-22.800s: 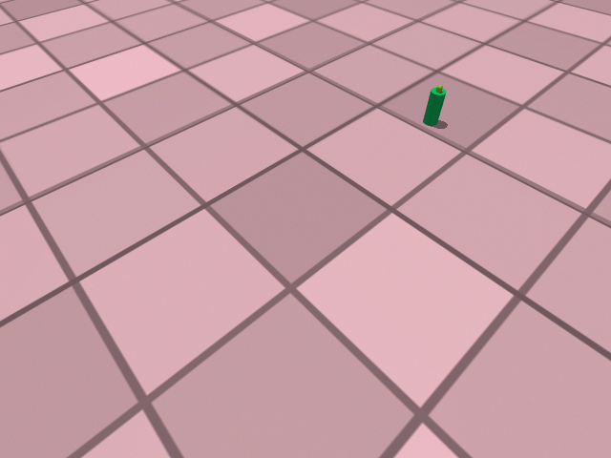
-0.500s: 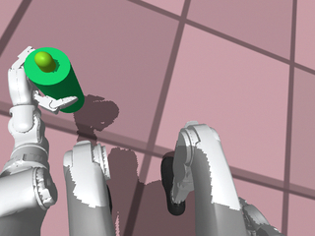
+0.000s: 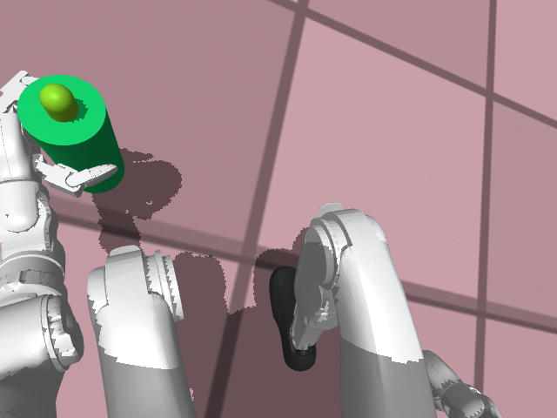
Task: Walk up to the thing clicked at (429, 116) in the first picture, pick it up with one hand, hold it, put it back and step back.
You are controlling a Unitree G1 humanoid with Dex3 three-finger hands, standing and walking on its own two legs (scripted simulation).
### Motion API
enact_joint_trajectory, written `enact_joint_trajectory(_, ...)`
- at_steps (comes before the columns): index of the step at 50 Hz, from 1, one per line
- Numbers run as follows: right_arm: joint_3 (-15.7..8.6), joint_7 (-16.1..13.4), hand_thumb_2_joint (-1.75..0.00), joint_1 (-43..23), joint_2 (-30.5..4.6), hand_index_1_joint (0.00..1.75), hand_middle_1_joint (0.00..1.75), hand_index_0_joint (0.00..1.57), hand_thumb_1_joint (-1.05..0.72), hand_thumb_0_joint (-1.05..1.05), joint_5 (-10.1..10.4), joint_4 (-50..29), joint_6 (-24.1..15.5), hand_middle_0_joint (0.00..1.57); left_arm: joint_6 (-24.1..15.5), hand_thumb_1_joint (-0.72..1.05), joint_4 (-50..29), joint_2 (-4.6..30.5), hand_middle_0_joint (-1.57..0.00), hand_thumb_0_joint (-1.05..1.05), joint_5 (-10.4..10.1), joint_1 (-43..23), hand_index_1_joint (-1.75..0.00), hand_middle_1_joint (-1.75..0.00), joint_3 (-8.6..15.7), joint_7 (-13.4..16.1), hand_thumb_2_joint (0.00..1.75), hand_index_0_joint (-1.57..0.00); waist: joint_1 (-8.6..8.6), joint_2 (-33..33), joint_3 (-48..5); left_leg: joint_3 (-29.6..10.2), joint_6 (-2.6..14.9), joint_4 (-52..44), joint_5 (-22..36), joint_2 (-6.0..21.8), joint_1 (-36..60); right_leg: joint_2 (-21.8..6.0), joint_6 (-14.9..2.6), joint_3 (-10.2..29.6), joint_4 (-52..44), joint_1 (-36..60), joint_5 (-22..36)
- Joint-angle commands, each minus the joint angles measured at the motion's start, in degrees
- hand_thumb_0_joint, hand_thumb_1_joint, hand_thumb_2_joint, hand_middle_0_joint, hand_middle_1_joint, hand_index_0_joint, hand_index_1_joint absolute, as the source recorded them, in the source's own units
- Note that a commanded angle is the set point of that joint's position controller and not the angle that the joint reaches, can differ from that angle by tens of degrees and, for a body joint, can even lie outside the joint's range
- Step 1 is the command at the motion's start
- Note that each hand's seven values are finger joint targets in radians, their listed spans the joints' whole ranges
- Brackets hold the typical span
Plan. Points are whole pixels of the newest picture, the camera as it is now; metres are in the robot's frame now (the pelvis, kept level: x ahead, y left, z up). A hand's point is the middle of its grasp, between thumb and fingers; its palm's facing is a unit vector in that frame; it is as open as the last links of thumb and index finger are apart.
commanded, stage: lower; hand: left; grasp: from the side
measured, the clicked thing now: (80, 139) +0.47 +0.20 -0.10
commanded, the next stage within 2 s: loosen in 1.16 s
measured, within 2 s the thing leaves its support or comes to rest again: rests again in 1.50 s
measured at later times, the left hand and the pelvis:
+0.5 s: hand (83, 151) +0.48 +0.21 -0.17, palm faces +0.10 -0.99 -0.05, open 11.4 cm; pelvis +0.00 +0.00 -0.01, yaw -3 degrees
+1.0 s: hand (88, 153) +0.49 +0.20 -0.19, palm faces +0.10 -0.99 -0.05, open 11.4 cm; pelvis -0.01 +0.01 -0.01, yaw -5 degrees
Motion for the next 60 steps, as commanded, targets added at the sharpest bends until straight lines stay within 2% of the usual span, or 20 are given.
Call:
enact_joint_trajectory(1, -3.8, -0.8, -0.91, 7.7, -17.1, 0.30, 0.30, 0.20, -0.93, 0.00, -0.6, -0.8, 0.2, 0.20, -6.9, -0.04, -8.5, 7.8, -1.32, 0.00, -1.7, -20.9, -1.48, -1.47, 0.6, 0.7, 1.26, -1.32, -4.68, 18.4, -36.0, 2.7, 0.28, -17.8, 7.0, 0.6, 21.7, 3.4, -3.32, -5.1, -9.5, 21.6, 6.8)
enact_joint_trajectory(4, -2.7, -0.5, -0.91, 7.4, -17.6, 0.30, 0.30, 0.20, -0.93, 0.00, -1.3, -1.1, 0.2, 0.20, -8.5, 0.01, -8.0, 9.4, -1.32, 0.00, -1.7, -21.1, -1.49, -1.47, 1.0, 0.8, 1.28, -1.32, -4.87, 18.9, -37.5, 2.7, 0.26, -16.5, 8.8, 0.6, 22.4, 3.6, -3.06, -5.2, -9.3, 24.9, 8.5)
enact_joint_trajectory(6, -1.9, -0.3, -0.91, 6.4, -18.0, 0.30, 0.30, 0.20, -0.93, 0.00, -1.7, -1.4, 0.0, 0.20, -9.5, -0.01, -7.7, 9.8, -1.31, 0.00, -2.0, -22.2, -1.48, -1.46, 0.6, 0.9, 1.27, -1.31, -5.67, 19.8, -36.3, 2.1, 0.13, -16.7, 7.7, 0.8, 22.9, 3.6, -3.06, -5.7, -9.1, 24.0, 7.6)
enact_joint_trajectory(7, -1.6, -0.3, -0.91, 5.8, -18.4, 0.30, 0.30, 0.20, -0.93, 0.00, -1.8, -1.7, -0.1, 0.20, -10.1, 0.01, -8.0, 11.3, -1.32, 0.00, -2.3, -22.8, -1.48, -1.47, 1.5, 0.9, 1.27, -1.32, -5.64, 19.7, -35.9, 1.9, 0.24, -16.4, 6.7, 0.8, 22.3, 3.7, -2.95, -5.8, -9.0, 23.8, 6.9)
enact_joint_trajectory(9, -0.9, -0.3, -0.91, 5.7, -19.0, 0.30, 0.30, 0.20, -0.93, 0.00, -2.2, -1.8, -0.2, 0.20, -10.9, 0.03, -8.2, 11.1, -1.31, 0.00, -3.0, -23.7, -1.46, -1.45, 1.1, 0.7, 1.27, -1.31, -6.55, 20.3, -36.7, 1.4, 0.01, -16.0, 7.0, 1.0, 23.6, 3.7, -2.84, -6.2, -8.8, 24.7, 7.6)
enact_joint_trajectory(11, -0.3, -0.4, -0.91, 4.6, -19.5, 0.30, 0.30, 0.20, -0.93, 0.00, -2.7, -1.8, -0.3, 0.20, -11.5, 0.01, -7.7, 12.0, -1.30, 0.00, -3.3, -22.5, -1.46, -1.45, 1.3, 0.8, 1.25, -1.31, -6.27, 21.8, -36.4, 1.3, -0.28, -15.6, 7.9, 1.1, 24.5, 3.8, -2.82, -6.6, -8.3, 24.8, 8.1)
enact_joint_trajectory(18, 1.9, -0.2, -0.92, 3.4, -20.2, 0.30, 0.30, 0.20, -0.94, 0.00, -4.3, -1.6, 0.0, 0.20, -13.1, 0.01, -7.0, 12.7, -1.26, 0.00, -2.3, -24.4, -1.44, -1.42, -0.2, 2.5, 1.27, -1.26, -8.08, 24.2, -34.8, -0.1, -1.04, -14.8, 12.0, 1.5, 27.3, 3.9, -2.78, -7.7, -7.5, 25.3, 11.6)
enact_joint_trajectory(22, 2.7, -0.2, -0.91, 1.8, -20.7, 0.30, 0.30, 0.20, -0.93, 0.00, -5.0, -2.0, 0.4, 0.20, -13.4, -0.01, -4.4, 13.6, -1.25, 0.00, -1.6, -22.5, -1.42, -1.41, -0.1, 3.6, 1.26, -1.25, -8.20, 24.3, -32.4, -0.7, -1.17, -14.9, 11.1, 1.8, 27.3, 4.0, -2.77, -8.4, -7.4, 24.5, 11.1)
enact_joint_trajectory(26, 3.9, -0.1, -0.91, 1.4, -21.0, 0.30, 0.30, 0.20, -0.93, 0.00, -5.6, -2.2, 0.7, 0.20, -14.1, -0.01, -3.4, 14.3, -1.26, 0.00, -1.4, -22.9, -1.43, -1.42, -0.3, 4.5, 1.27, -1.25, -9.31, 24.2, -32.3, -1.6, -1.35, -14.8, 11.8, 1.9, 27.9, 4.2, -2.55, -9.3, -7.5, 25.3, 11.8)
enact_joint_trajectory(27, 4.0, -0.1, -0.91, 0.6, -21.2, 0.30, 0.30, 0.20, -0.92, 0.00, -5.6, -2.4, 0.7, 0.20, -14.3, -0.01, -3.8, 15.2, -1.24, 0.00, -1.2, -23.3, -1.41, -1.40, -0.3, 4.8, 1.26, -1.23, -8.85, 24.7, -31.4, -1.7, -1.38, -14.9, 11.2, 2.0, 27.7, 4.3, -2.68, -9.3, -7.3, 24.5, 11.2)
enact_joint_trajectory(30, 4.7, -0.1, -0.91, -0.1, -21.4, 0.30, 0.30, 0.20, -0.92, 0.00, -6.0, -2.6, 0.8, 0.20, -14.7, 0.02, -2.1, 14.5, -1.25, 0.00, -0.9, -23.4, -1.41, -1.40, -1.7, 5.3, 1.25, -1.25, -10.07, 24.1, -29.9, -2.4, -1.34, -14.9, 10.4, 2.1, 27.1, 4.5, -2.55, -9.8, -7.5, 24.5, 11.0)
enact_joint_trajectory(33, 5.5, -0.1, -0.91, -0.7, -21.3, 0.30, 0.30, 0.20, -0.92, 0.00, -6.4, -2.8, 0.9, 0.20, -15.2, 0.01, -1.8, 16.6, -1.25, 0.00, -0.2, -22.9, -1.42, -1.40, -1.0, 6.0, 1.26, -1.25, -9.69, 24.3, -30.2, -2.5, -1.37, -14.5, 11.2, 2.2, 28.0, 4.7, -2.42, -9.8, -7.5, 25.0, 11.6)
enact_joint_trajectory(34, 5.8, -0.1, -0.91, -1.1, -21.4, 0.30, 0.30, 0.20, -0.92, 0.00, -6.5, -3.0, 0.9, 0.20, -15.3, 0.03, -1.0, 15.7, -1.25, 0.00, -0.3, -23.6, -1.41, -1.40, -2.1, 5.9, 1.25, -1.25, -10.56, 24.6, -29.7, -2.7, -1.34, -14.5, 11.0, 2.3, 27.9, 4.7, -2.40, -10.0, -7.5, 25.1, 11.6)
enact_joint_trajectory(35, 5.9, -0.1, -0.91, -0.7, -21.7, 0.30, 0.30, 0.20, -0.92, 0.00, -6.7, -3.0, 1.0, 0.20, -15.7, 0.04, -1.7, 16.2, -1.25, 0.00, -0.5, -24.4, -1.41, -1.40, -1.5, 6.1, 1.26, -1.25, -10.85, 24.7, -29.8, -3.1, -1.48, -14.7, 11.0, 2.3, 28.3, 4.8, -2.38, -10.3, -7.4, 25.2, 11.8)
enact_joint_trajectory(40, 7.3, -0.1, -0.91, -2.5, -21.6, 0.30, 0.30, 0.20, -0.91, 0.00, -7.0, -3.9, 1.1, 0.20, -16.4, 0.08, 0.2, 17.4, -1.27, 0.00, -0.3, -24.5, -1.43, -1.41, -1.8, 6.7, 1.28, -1.27, -11.28, 24.2, -28.1, -3.6, -1.30, -14.7, 9.7, 2.4, 26.9, 5.1, -2.24, -10.8, -7.8, 25.7, 10.9)
enact_joint_trajectory(44, 7.8, -0.3, -0.91, -3.0, -22.2, 0.30, 0.30, 0.20, -0.91, 0.00, -7.2, -4.0, 0.8, 0.20, -17.0, 0.07, 1.2, 18.3, -1.27, 0.00, -0.9, -24.6, -1.43, -1.41, -1.7, 6.5, 1.28, -1.27, -11.58, 23.2, -27.2, -3.4, -0.97, -14.0, 7.6, 2.4, 25.4, 5.4, -2.05, -10.9, -8.4, 26.2, 9.8)
enact_joint_trajectory(52, 8.6, -0.2, -0.91, -4.5, -22.8, 0.30, 0.30, 0.20, -0.90, 0.00, -7.7, -4.1, 0.8, 0.20, -17.9, 0.12, 2.7, 18.1, -1.28, 0.00, -0.4, -23.3, -1.43, -1.41, -3.2, 6.1, 1.29, -1.28, -11.99, 25.2, -25.0, -5.0, -1.69, -15.0, 7.7, 2.7, 28.0, 5.4, -2.19, -12.1, -7.8, 24.1, 10.0)
enact_joint_trajectory(56, 9.2, -0.2, -0.91, -3.9, -23.2, 0.30, 0.30, 0.20, -0.90, 0.00, -8.0, -3.9, 0.9, 0.20, -18.3, 0.12, 2.7, 19.3, -1.29, 0.00, -0.7, -23.0, -1.43, -1.42, -2.1, 6.3, 1.29, -1.29, -12.53, 26.0, -26.1, -5.4, -1.91, -14.6, 12.2, 2.8, 30.0, 5.4, -2.02, -12.2, -7.7, 25.9, 13.4)
enact_joint_trajectory(59, 9.5, -0.2, -0.91, -4.6, -22.9, 0.30, 0.30, 0.20, -0.90, 0.00, -8.1, -4.0, 1.0, 0.20, -18.4, 0.09, 2.4, 19.8, -1.26, 0.00, -0.8, -24.0, -1.42, -1.40, -2.3, 6.7, 1.28, -1.26, -12.50, 25.1, -25.1, -4.8, -1.53, -14.1, 11.1, 2.7, 28.0, 5.8, -2.08, -12.0, -8.3, 26.5, 12.7)
enact_joint_trajectory(60, 9.7, -0.2, -0.91, -4.5, -23.0, 0.30, 0.30, 0.20, -0.90, 0.00, -8.3, -4.1, 1.0, 0.20, -18.4, 0.08, 3.4, 19.3, -1.27, 0.00, -0.8, -23.3, -1.43, -1.41, -2.5, 6.8, 1.29, -1.27, -13.18, 25.0, -24.9, -4.9, -1.51, -14.0, 11.2, 2.7, 28.0, 5.7, -1.95, -12.1, -8.4, 27.0, 12.9)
